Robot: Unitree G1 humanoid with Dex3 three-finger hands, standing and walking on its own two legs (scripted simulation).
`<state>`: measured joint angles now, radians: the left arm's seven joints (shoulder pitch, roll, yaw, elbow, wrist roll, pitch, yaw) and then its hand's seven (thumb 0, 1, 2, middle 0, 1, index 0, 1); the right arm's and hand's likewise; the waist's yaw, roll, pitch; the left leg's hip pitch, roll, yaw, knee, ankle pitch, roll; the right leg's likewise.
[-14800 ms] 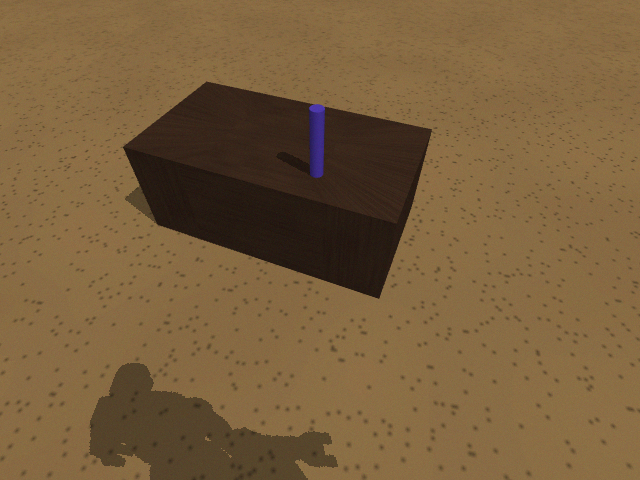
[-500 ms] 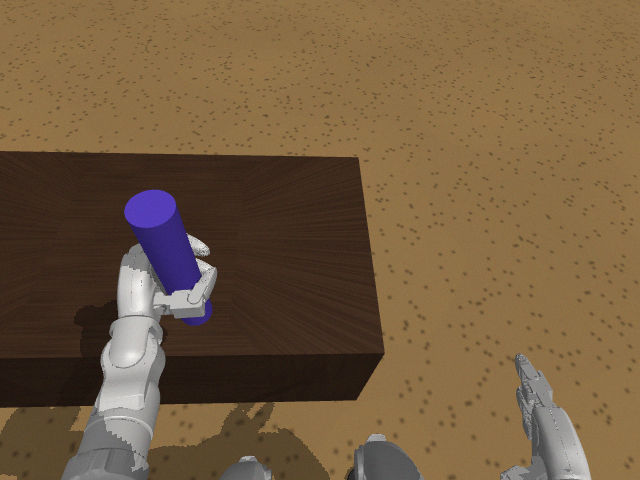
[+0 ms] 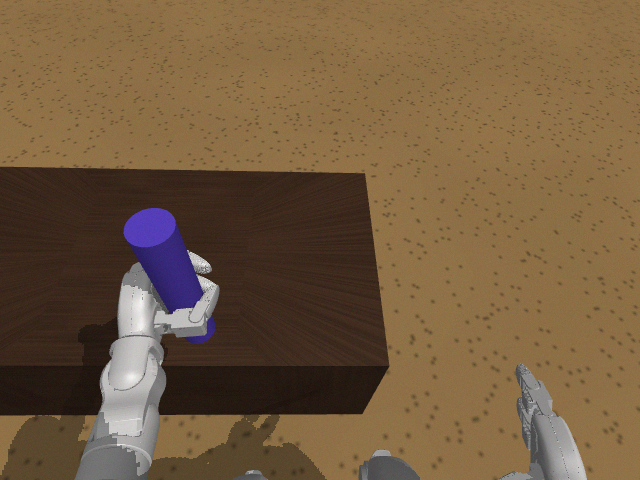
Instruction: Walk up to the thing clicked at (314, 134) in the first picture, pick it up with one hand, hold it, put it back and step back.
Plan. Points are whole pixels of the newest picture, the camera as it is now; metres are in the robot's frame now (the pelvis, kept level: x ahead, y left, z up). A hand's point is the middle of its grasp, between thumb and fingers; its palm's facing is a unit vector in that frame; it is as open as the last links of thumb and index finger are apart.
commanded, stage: hold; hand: left
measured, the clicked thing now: (179, 288) +0.34 +0.17 +0.06
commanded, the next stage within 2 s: none
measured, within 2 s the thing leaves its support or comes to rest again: neither
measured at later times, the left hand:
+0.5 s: hand (183, 295) +0.33 +0.17 +0.06, palm faces +0.10 -0.99 -0.02, open 6.2 cm
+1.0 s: hand (181, 303) +0.32 +0.17 +0.06, palm faces +0.12 -0.99 -0.01, open 6.2 cm
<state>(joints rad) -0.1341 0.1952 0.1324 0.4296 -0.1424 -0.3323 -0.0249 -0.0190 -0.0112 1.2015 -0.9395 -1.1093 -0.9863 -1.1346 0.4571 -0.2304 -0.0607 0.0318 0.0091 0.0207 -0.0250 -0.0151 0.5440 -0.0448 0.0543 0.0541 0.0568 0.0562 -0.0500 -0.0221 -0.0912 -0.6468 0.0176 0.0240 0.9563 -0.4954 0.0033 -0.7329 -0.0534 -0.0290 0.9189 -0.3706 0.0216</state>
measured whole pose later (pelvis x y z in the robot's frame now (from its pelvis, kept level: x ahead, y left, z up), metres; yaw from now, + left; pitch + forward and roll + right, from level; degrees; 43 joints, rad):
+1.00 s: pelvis +0.01 +0.00 +0.01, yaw +0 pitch +9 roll +0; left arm -0.03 0.18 0.12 0.32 -0.16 -0.30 -0.03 -0.02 -0.01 1.20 -0.94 -1.11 -0.98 -1.14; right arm 0.41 -0.22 -0.06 0.20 0.02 -0.03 -0.03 -0.01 0.54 -0.05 0.05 0.05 0.06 0.06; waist -0.02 -0.01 -0.08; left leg -0.56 0.01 0.02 0.89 -0.47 0.00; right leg -0.64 -0.05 -0.04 0.85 -0.36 0.02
